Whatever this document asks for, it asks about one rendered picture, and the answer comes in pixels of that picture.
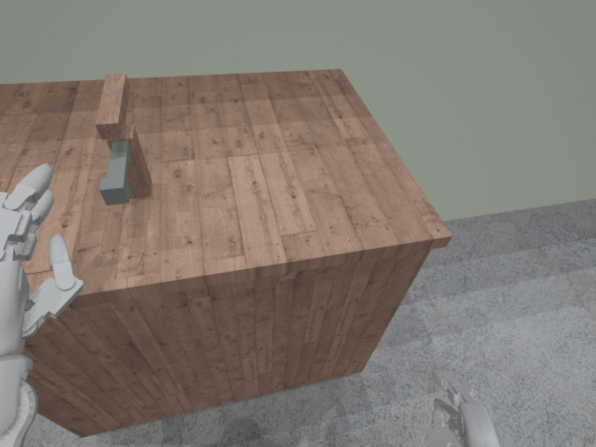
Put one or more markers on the counter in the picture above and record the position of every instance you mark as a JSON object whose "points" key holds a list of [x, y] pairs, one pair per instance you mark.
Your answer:
{"points": [[272, 232]]}

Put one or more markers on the tap lever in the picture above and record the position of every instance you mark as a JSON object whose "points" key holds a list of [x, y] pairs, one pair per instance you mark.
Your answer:
{"points": [[114, 188]]}

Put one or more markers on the robot left hand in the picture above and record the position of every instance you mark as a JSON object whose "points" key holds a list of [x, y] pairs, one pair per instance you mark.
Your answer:
{"points": [[21, 214]]}

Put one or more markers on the robot right hand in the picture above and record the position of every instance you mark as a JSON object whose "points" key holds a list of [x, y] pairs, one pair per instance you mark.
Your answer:
{"points": [[470, 426]]}

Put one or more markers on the left robot forearm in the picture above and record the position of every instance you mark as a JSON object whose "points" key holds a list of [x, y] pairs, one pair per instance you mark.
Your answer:
{"points": [[18, 400]]}

